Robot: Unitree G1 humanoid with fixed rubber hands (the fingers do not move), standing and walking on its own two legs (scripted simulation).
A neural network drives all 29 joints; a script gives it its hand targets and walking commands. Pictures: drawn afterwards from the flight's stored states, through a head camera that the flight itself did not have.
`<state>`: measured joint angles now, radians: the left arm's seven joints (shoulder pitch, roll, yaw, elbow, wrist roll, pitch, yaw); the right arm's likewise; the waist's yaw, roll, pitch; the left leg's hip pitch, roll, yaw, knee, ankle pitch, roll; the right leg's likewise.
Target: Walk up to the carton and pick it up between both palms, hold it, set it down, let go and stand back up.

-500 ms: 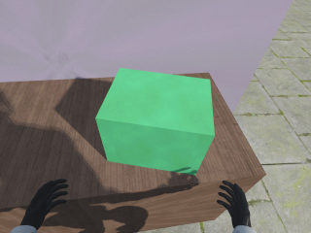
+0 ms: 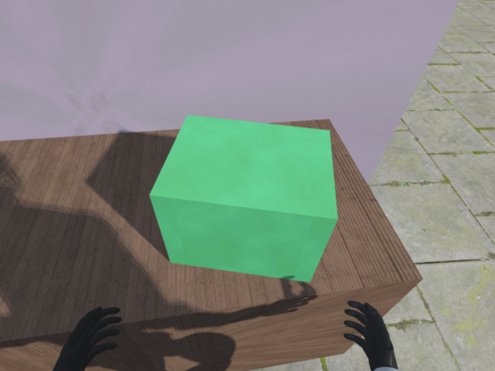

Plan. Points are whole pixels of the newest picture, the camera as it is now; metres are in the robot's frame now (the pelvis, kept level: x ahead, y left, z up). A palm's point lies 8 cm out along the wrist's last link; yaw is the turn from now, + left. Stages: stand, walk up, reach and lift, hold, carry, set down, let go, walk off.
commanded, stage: set down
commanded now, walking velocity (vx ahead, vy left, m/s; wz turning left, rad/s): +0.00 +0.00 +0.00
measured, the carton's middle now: (248, 198) +0.46 +0.00 -0.02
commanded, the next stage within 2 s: let go in 0.80 s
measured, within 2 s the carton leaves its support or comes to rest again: neither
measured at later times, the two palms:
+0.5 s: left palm (94, 369) +0.15 +0.24 -0.07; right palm (385, 368) +0.15 -0.22 -0.08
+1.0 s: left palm (110, 364) +0.16 +0.22 -0.08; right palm out of the picture +0.15 -0.24 -0.09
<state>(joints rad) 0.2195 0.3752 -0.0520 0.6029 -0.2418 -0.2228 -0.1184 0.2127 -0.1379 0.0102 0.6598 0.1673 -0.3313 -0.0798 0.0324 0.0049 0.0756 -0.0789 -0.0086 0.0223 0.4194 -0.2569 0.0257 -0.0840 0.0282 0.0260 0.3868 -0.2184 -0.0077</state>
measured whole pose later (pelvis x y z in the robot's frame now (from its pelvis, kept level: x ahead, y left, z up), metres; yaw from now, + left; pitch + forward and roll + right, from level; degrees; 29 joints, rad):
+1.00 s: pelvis +0.00 -0.01 +0.00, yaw +0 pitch -3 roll +0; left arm 0.18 0.22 0.01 0.57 -0.01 0.10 0.00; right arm 0.16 -0.17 -0.02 0.78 -0.02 -0.23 0.02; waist 0.00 0.00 0.07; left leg -0.09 0.01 0.03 0.36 -0.23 0.01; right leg -0.11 0.04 0.02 0.36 -0.20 -0.03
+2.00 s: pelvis -0.05 +0.00 +0.00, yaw +1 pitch -3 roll +0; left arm 0.36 0.25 -0.02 0.81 0.01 -0.03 0.01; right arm 0.33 -0.26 0.01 0.86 -0.01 -0.02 0.00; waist 0.00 0.00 0.02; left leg -0.20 -0.02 0.02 0.43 -0.18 0.02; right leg -0.22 0.00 0.00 0.44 -0.17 -0.01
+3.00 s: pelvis -0.02 -0.01 +0.00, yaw +2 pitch -2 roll +0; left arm 0.36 0.22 -0.03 0.95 0.00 -0.01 0.03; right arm 0.34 -0.22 0.02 0.98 0.00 -0.01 -0.03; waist 0.00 0.00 0.03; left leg -0.18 -0.02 0.00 0.42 -0.20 0.02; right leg -0.19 0.00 -0.01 0.42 -0.20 -0.01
